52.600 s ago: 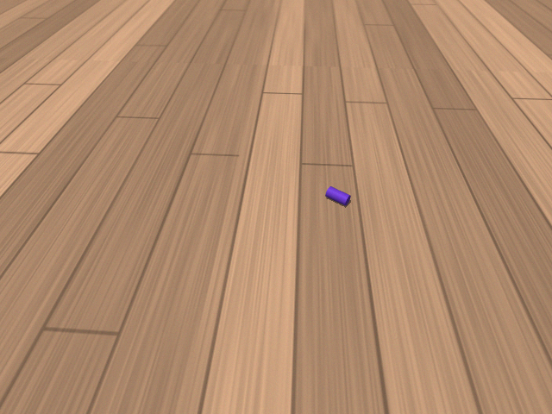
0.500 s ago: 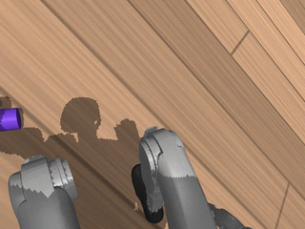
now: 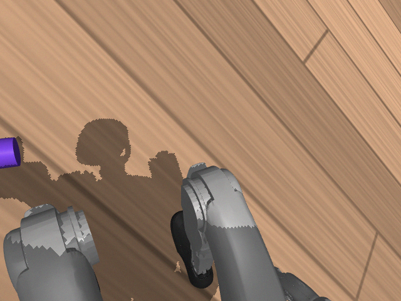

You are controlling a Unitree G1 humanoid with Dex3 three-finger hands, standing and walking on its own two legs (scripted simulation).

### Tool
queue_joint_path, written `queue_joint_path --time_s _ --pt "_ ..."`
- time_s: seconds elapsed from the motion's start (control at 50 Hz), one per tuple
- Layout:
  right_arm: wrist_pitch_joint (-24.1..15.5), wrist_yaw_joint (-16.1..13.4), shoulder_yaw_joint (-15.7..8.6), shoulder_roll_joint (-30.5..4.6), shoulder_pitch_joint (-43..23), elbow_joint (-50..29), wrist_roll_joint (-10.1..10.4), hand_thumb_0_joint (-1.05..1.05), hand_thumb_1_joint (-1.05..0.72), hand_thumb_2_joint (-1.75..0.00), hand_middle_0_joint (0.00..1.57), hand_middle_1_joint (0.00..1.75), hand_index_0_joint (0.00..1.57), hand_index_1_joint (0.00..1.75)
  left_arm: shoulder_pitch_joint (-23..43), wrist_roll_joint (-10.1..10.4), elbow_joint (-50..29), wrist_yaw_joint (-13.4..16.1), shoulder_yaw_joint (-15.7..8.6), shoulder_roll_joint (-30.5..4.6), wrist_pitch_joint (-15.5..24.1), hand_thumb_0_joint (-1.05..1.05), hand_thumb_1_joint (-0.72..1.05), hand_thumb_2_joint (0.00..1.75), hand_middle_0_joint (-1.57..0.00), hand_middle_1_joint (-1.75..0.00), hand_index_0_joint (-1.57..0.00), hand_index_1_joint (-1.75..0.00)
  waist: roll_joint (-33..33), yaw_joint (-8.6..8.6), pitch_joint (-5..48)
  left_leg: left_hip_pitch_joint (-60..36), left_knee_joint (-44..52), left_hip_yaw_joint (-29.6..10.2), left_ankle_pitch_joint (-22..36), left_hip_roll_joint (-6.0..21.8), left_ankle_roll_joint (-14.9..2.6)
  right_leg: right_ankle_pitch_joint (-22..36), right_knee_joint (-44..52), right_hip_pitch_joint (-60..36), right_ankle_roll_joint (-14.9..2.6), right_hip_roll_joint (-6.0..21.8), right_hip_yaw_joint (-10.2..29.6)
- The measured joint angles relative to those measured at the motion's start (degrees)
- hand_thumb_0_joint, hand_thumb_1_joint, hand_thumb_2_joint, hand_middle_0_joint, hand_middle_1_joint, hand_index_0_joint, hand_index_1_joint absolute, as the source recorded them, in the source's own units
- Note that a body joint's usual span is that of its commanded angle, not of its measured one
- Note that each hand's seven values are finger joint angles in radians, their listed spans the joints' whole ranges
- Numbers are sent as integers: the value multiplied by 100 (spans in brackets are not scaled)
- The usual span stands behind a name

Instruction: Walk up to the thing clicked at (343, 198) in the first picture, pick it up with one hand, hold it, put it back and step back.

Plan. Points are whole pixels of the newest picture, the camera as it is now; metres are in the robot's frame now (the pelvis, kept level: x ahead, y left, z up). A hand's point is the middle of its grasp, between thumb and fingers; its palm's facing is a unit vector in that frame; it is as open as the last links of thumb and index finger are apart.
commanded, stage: open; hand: left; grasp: from above
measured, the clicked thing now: out of the picture +0.43 +0.30 -0.27
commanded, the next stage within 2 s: withdraw in 0.14 s
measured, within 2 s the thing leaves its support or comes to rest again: neither
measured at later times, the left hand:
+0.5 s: hand out of the picture +0.44 +0.33 -0.20, palm faces -0.25 -0.12 -0.96, open 13.9 cm
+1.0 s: hand out of the picture +0.39 +0.33 -0.08, palm faces -0.49 -0.15 -0.86, open 14.0 cm
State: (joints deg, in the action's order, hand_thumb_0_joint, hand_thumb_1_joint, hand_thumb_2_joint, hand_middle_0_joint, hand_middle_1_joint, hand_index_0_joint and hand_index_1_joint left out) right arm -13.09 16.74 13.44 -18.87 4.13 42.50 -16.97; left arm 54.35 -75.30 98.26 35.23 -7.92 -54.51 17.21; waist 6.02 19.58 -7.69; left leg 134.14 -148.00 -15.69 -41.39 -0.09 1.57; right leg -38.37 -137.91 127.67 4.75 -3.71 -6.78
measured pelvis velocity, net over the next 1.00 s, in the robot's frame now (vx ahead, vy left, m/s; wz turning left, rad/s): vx -0.01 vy -0.02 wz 0.12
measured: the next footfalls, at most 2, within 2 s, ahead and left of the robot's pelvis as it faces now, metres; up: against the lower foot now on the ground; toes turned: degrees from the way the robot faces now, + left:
none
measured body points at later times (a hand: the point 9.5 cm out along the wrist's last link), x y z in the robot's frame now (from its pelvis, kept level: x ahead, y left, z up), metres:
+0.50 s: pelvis +0.00 +0.00 +0.00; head +0.24 +0.13 +0.36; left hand +0.45 +0.33 -0.15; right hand +0.07 -0.26 -0.06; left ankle +0.06 +0.13 -0.26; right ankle +0.12 -0.13 -0.26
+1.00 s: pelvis -0.01 -0.02 +0.06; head +0.19 +0.06 +0.45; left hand +0.41 +0.33 -0.03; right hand +0.11 -0.29 -0.04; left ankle +0.06 +0.13 -0.26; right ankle +0.12 -0.13 -0.26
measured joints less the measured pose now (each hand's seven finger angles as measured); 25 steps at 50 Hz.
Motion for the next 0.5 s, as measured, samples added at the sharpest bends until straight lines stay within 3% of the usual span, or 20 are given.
queue_joint_path --time_s 0.16,0.3,0.38,0.44,0.5 --pt "97 -41 65 74 38 33 -42 0 -90 -90 20 30 20 30 -132 -191 -114 160 170 84 257 0 -37 89 -21 -86 -20 -86 40 -26 55 -61 -20 -33 -3 13 5 23 6 -55 -27 -19 -28" --pt "-2 -31 -4 47 -52 123 -58 0 -90 -90 20 30 20 30 -124 -328 -11 549 360 290 74 0 -42 93 -15 -92 -14 -92 3 -22 164 -2 -14 1 19 52 -56 58 37 -8 -65 -50 -13" --pt "-76 16 -58 20 -68 115 -22 0 -90 -89 20 30 20 30 -97 -279 -36 706 263 378 -174 0 -44 94 -12 -96 -13 -95 -1 -34 195 33 22 26 39 67 -74 81 71 29 -72 -55 2" --pt "-158 118 -151 0 -3 97 23 0 -90 -89 20 30 20 30 -60 -186 -249 723 36 443 -401 0 -45 95 -11 -98 -12 -97 -15 -73 247 65 55 55 49 56 -60 78 71 72 -97 -34 21" --pt "-204 239 -284 -8 111 88 124 0 -90 -90 20 30 20 30 -99 62 -712 661 -221 529 -665 0 -47 95 -10 -99 -11 -98 -87 -148 396 101 83 72 29 43 -22 51 59 133 -118 -7 34"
